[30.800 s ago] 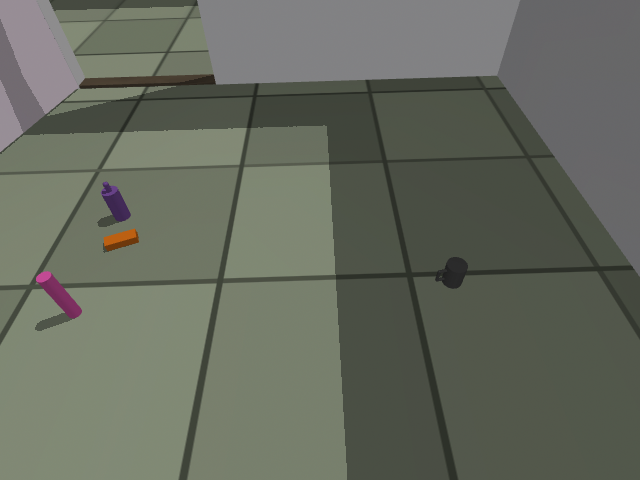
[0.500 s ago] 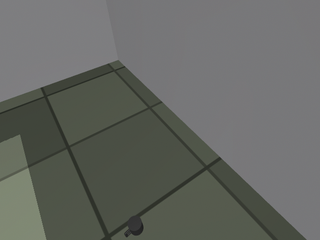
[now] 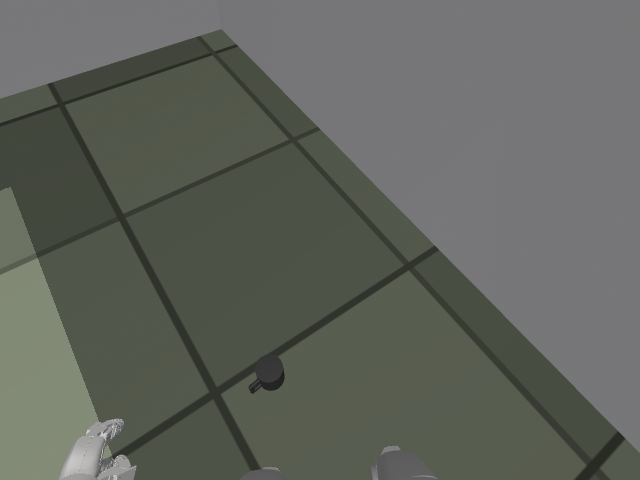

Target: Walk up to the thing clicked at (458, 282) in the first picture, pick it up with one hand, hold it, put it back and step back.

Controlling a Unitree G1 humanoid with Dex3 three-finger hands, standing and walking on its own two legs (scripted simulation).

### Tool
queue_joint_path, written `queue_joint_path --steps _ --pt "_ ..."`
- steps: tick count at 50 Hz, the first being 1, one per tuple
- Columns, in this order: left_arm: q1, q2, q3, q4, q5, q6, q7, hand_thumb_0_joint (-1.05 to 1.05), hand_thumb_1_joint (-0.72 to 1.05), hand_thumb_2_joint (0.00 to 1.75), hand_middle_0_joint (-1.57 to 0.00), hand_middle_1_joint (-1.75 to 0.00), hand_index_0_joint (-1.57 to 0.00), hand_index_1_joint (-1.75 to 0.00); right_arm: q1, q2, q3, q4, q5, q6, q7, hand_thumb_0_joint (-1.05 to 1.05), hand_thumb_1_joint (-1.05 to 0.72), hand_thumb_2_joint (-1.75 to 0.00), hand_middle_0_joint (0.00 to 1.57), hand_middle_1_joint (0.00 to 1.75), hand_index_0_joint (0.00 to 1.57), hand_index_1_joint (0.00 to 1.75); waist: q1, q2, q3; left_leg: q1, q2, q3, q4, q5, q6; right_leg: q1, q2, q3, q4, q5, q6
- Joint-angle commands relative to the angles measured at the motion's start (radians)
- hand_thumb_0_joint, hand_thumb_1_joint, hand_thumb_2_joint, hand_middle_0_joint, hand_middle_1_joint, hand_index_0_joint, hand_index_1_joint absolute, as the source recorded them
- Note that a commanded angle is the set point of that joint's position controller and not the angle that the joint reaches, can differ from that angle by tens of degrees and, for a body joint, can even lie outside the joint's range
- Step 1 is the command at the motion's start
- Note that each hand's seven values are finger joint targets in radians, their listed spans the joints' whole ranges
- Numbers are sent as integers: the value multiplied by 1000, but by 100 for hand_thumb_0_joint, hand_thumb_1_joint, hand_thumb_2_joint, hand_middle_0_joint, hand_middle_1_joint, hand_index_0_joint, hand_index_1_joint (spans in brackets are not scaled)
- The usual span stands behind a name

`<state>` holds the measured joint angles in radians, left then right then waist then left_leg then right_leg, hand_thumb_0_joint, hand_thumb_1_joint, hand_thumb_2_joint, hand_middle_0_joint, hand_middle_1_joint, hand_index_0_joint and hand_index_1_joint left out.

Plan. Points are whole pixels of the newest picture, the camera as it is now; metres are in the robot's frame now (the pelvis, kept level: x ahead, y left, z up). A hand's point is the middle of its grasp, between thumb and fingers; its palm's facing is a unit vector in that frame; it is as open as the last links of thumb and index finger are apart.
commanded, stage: step back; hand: left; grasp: from above
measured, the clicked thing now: (265, 377) +0.42 +0.15 -0.70
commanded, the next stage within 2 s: none
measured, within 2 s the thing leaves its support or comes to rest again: neither
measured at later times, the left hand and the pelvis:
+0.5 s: hand out of the picture +0.00 +0.25 -0.13, palm faces -0.09 -0.91 -0.40, open 7.4 cm; pelvis -0.11 -0.01 +0.01, yaw -6 degrees
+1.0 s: hand out of the picture -0.13 +0.27 -0.14, palm faces -0.04 -0.92 -0.38, open 7.4 cm; pelvis -0.25 +0.01 +0.01, yaw -3 degrees
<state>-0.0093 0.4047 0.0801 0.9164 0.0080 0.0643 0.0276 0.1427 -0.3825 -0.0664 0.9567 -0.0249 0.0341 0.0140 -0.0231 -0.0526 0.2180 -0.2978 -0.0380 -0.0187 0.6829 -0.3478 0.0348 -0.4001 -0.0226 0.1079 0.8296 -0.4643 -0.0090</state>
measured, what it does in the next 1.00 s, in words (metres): walks backwards: right foot, then left foot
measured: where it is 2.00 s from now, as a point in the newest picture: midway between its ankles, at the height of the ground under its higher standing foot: outside the picture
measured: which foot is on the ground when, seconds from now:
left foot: down 0.00-0.42, up 0.44-0.72, down 0.74-1.00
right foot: up 0.00-0.38, down 0.40-0.76, up 0.78-1.00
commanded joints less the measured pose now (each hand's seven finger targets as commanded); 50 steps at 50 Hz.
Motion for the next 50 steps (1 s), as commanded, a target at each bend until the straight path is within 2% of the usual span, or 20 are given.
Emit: queue_joint_path --steps 1,3,9,14,16,18,19,20,21,22,25,32,35,36,37,38,39,42,46,50 --pt "74 160 29 -63 -12 -7 29 0 90 90 -20 -30 -20 -30 -58 -277 -57 -109 -4 -29 -36 0 -90 -90 20 30 20 30 29 203 -282 141 308 -311 -254 693 168 -82 129 128 400 -131 -28" --pt "132 173 33 -56 -14 -9 23 0 90 90 -20 -30 -20 -30 -52 -232 -49 -128 -9 -31 -46 0 -90 -90 20 30 20 30 54 200 -292 214 258 -222 -216 672 148 -112 115 101 409 -46 -14" --pt "89 153 38 -109 1 -24 7 0 90 90 -20 -30 -20 -30 67 -219 -54 -131 5 -31 -57 0 -90 -90 20 30 20 30 -29 166 -269 354 298 -226 -182 754 210 -121 88 49 187 -70 32" --pt "181 155 50 -98 6 -29 -7 0 90 90 -20 -30 -20 -30 6 -254 -53 -175 4 -29 -50 0 -90 -90 20 30 20 30 -4 185 -298 227 331 -239 -215 547 218 27 50 -38 33 -37 15" --pt "223 150 54 -90 8 -33 -18 0 90 90 -20 -30 -20 -30 -15 -262 -52 -182 4 -25 -46 0 -90 -90 20 30 20 30 12 183 -324 185 309 -222 -203 445 186 102 35 -62 -113 10 -6" --pt "303 139 61 -58 13 -37 -23 0 90 90 -20 -30 -20 -30 -59 -264 -50 -184 12 -17 -40 0 -90 -90 20 30 20 30 56 190 -312 37 274 -181 -182 334 120 250 36 -98 -296 170 -40" --pt "320 160 65 -59 23 -41 -22 0 90 90 -20 -30 -20 -30 -59 -238 -42 -179 18 -13 -38 0 -90 -90 20 30 20 30 58 132 -290 -53 228 -156 -139 222 67 278 -11 -10 -372 192 -63" --pt "298 228 80 -82 33 -48 -23 0 90 90 -20 -30 -20 -30 -53 -201 -31 -192 21 -11 -35 0 -90 -90 20 30 20 30 43 -61 -237 -209 93 -75 18 11 -1 269 -176 257 -462 165 -139" --pt "230 316 96 -116 23 -46 -24 0 90 90 -20 -30 -20 -30 -92 -181 -34 -190 25 -6 -44 0 -90 -90 20 30 20 30 80 -221 -174 -184 -63 -30 289 -254 -35 55 -367 440 -564 214 -295" --pt "159 306 93 -157 30 -52 -21 0 90 90 -20 -30 -20 -30 -63 -204 -43 -172 17 -2 -48 0 -90 -90 20 30 20 30 54 -174 -131 -153 -54 -128 453 -263 -44 -38 -388 457 -560 253 -320" --pt "37 206 69 -187 23 -56 -5 0 90 90 -20 -30 -20 -30 57 -193 -32 -127 33 -9 -44 0 -90 -90 20 30 20 30 -25 -80 -158 -153 -100 -146 534 -107 -39 60 -197 118 -457 503 -193" --pt "177 201 61 -208 29 -45 8 0 90 90 -20 -30 -20 -30 34 -179 -22 -167 16 -20 -43 0 -90 -90 20 30 20 30 72 -121 -252 -137 -5 -51 117 -173 -46 363 -235 112 -322 695 -207" --pt "144 212 53 -221 11 -28 -3 0 90 90 -20 -30 -20 -30 123 -164 -32 -128 7 -31 -37 0 -90 -90 20 30 20 30 22 -109 -279 38 0 33 -217 62 -22 289 -188 62 -229 633 -158" --pt "142 198 46 -227 8 -22 -7 0 90 90 -20 -30 -20 -30 140 -185 -42 -124 1 -35 -37 0 -90 -90 20 30 20 30 13 -63 -275 103 29 -16 -267 176 -8 201 -164 54 -214 514 -114" --pt "165 166 38 -236 5 -20 -11 0 90 90 -20 -30 -20 -30 125 -259 -61 -134 -11 -39 -36 0 -90 -90 20 30 20 30 22 97 -277 168 202 -260 -297 252 54 39 -69 11 -110 298 -54" --pt "109 163 44 -251 -1 -25 -3 0 90 90 -20 -30 -20 -30 53 -377 -79 -160 -4 -35 -27 0 -90 -90 20 30 20 30 1 308 -239 49 397 -475 -354 379 204 -30 104 -99 68 -84 -8" --pt "49 184 61 -238 14 -24 6 0 90 90 -20 -30 -20 -30 50 -380 -80 -161 -10 -40 -31 0 -90 -90 20 30 20 30 -44 276 -203 -62 455 -572 -380 396 290 -9 101 45 284 -191 -2" --pt "165 159 61 -187 -12 -18 4 0 90 90 -20 -30 -20 -30 -37 -262 -45 -175 -8 -44 -46 0 -90 -90 20 30 20 30 50 161 -233 81 303 -260 -251 584 195 -91 126 98 454 -63 -22" --pt "180 153 61 -185 4 -26 -3 0 90 90 -20 -30 -20 -30 15 -231 -41 -187 -6 -39 -51 0 -90 -90 20 30 20 30 10 184 -243 207 289 -228 -196 621 222 -110 102 40 328 -77 35" --pt "191 145 54 -181 6 -33 -9 0 90 90 -20 -30 -20 -30 27 -261 -54 -199 -8 -29 -50 0 -90 -90 20 30 20 30 -6 236 -275 226 305 -226 -182 563 217 -21 47 -29 26 -57 32"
